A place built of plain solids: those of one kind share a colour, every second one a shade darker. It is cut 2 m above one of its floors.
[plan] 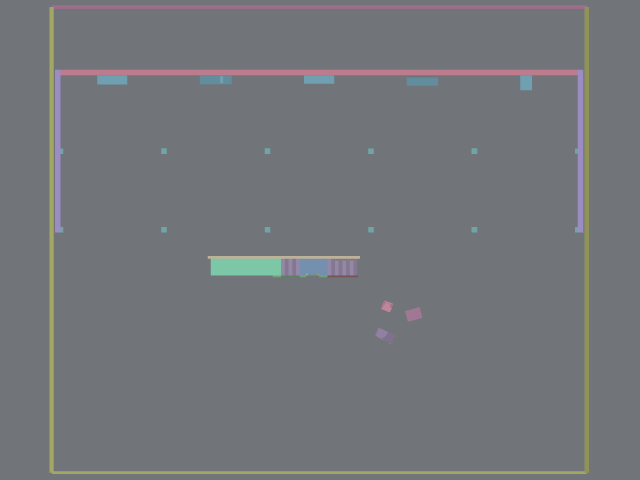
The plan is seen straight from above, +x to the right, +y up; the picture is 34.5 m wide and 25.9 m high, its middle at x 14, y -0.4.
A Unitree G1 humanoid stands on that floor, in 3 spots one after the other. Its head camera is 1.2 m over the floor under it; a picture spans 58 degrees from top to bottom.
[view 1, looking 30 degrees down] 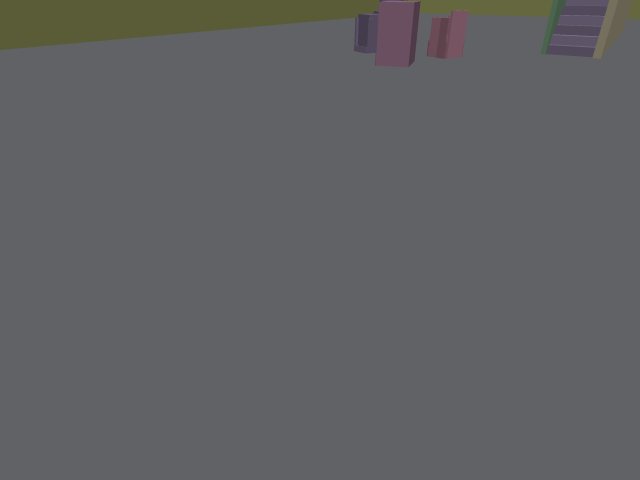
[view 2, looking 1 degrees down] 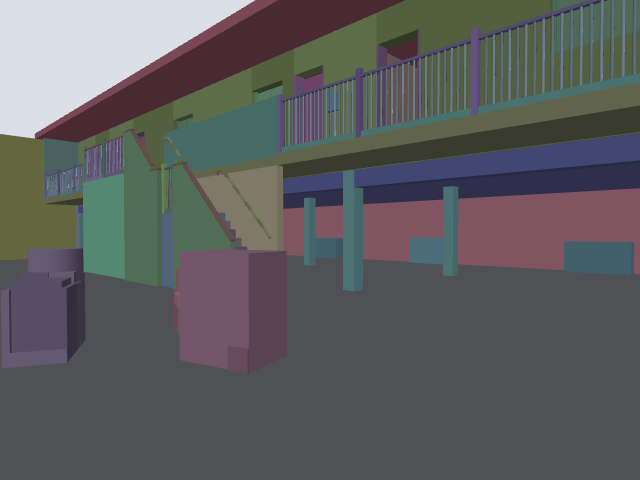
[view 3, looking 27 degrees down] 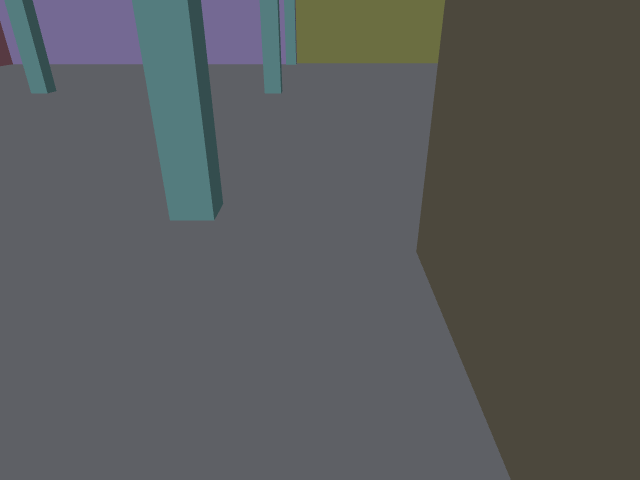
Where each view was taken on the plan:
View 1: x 27.12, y -0.71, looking -146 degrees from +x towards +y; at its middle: ground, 2.40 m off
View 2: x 22.51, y -6.81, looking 134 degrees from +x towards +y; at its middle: piece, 20.60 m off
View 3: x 13.96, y -0.71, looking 0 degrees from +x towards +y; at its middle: ground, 2.64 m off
